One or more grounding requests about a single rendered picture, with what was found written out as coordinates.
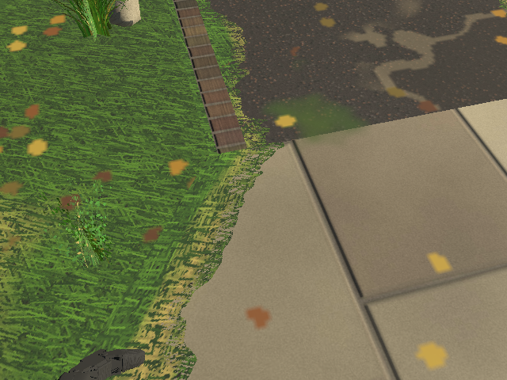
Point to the robot left hand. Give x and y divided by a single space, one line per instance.
103 364

